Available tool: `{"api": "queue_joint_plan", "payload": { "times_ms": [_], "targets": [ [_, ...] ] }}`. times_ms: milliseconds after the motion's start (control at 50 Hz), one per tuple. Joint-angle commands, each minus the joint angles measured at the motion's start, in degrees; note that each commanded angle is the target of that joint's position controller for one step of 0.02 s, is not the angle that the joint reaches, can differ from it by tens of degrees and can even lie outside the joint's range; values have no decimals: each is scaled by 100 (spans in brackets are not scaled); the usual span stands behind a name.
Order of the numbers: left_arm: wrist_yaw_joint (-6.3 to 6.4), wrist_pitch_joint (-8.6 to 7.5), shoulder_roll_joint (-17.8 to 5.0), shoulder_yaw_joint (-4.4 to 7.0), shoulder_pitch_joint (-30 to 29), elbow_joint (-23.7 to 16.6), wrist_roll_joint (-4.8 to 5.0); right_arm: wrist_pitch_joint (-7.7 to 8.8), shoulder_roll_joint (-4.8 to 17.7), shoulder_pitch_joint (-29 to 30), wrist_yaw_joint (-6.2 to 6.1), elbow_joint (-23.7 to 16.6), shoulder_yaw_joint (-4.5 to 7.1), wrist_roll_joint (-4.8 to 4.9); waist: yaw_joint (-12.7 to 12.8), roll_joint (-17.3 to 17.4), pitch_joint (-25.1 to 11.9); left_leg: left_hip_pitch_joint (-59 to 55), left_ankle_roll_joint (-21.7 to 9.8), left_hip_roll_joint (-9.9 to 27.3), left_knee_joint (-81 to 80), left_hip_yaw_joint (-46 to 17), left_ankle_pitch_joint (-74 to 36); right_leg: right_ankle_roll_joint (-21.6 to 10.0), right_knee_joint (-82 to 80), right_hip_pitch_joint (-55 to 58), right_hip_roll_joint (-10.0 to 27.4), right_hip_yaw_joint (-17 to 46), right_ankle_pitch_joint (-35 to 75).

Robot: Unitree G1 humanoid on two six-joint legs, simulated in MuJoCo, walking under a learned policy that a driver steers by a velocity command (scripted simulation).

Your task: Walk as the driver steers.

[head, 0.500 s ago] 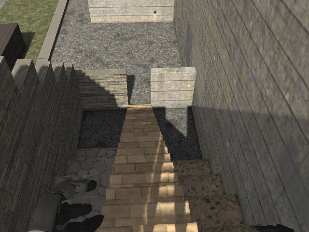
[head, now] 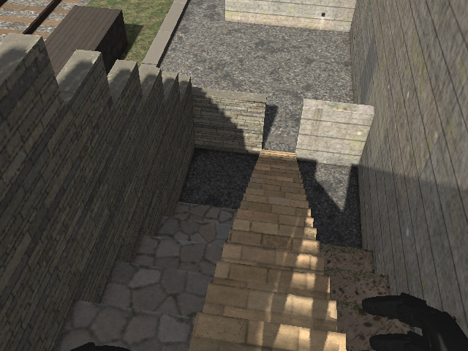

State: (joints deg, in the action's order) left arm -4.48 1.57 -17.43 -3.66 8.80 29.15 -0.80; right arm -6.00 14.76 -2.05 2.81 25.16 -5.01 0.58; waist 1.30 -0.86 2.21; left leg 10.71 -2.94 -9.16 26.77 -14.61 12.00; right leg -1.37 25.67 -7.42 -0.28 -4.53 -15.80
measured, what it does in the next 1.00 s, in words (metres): stands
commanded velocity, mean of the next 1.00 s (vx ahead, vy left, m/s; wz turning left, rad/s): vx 0.50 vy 0.00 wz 0.08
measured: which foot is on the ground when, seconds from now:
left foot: down 0.00-1.00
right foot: down 0.00-1.00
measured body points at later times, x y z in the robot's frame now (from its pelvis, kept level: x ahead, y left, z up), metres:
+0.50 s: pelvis +0.01 +0.00 +0.00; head +0.01 +0.00 +0.45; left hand +0.20 +0.22 -0.06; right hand +0.25 -0.20 -0.05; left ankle +0.02 +0.09 -0.74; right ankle -0.02 -0.10 -0.74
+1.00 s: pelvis +0.02 +0.00 +0.00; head +0.01 -0.01 +0.45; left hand +0.22 +0.21 -0.04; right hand +0.25 -0.20 -0.04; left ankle +0.02 +0.09 -0.74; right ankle -0.02 -0.10 -0.74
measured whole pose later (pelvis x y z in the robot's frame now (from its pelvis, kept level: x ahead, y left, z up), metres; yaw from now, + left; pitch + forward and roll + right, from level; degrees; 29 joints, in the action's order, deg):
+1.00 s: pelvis +0.02 +0.00 +0.00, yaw +0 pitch -3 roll +1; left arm -2.6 4.0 -14.8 -5.6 8.6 23.8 -0.4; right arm -2.7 13.4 -2.3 2.0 29.1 -6.1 0.3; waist 1.1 -0.1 1.9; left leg 6.8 -3.0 -9.3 22.2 -14.0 11.0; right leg -1.1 24.2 -4.8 0.5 -3.5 -16.5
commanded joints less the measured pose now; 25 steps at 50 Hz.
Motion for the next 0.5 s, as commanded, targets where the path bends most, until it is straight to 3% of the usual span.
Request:
{"api": "queue_joint_plan", "payload": {
  "times_ms": [20, 80, 160, 280, 460, 500],
  "targets": [
    [3, -145, -509, 108, -699, -646, -47, 110, 549, 705, -70, -626, 197, -63, -206, 331, -568, 499, -449, 905, -946, -1146, 181, 107, -270, 635, 486, 738, 84],
    [39, -106, -383, 40, -467, -637, -79, 99, 536, 716, -74, -623, 183, -44, -115, 231, -507, 440, -419, 911, -970, -1137, 62, 188, -238, 498, 452, 548, -17],
    [64, -103, -376, -13, -284, -631, -52, 100, 445, 692, -74, -601, 154, -50, -121, 124, -415, 327, -401, 884, -899, -1089, -192, 203, -267, 411, 568, 593, -13],
    [128, -71, -429, -1, -207, -711, -5, 226, 427, 666, -74, -468, 162, -68, -88, 221, -418, 282, -376, 829, -934, -997, -619, 233, -296, 524, 581, 539, 183],
    [185, 64, -361, -9, -221, -893, 34, 303, 401, 553, -93, -278, 171, -69, -92, 34, -575, 98, -354, 777, -687, -756, -1413, 266, -218, 730, 645, 507, 828],
    [196, 35, -376, 16, -222, -893, 95, 326, 357, 572, -113, -278, 151, -43, -71, 78, -603, 108, -333, 804, -681, -767, -1542, 252, -240, 845, 651, 534, 901]
  ]
}}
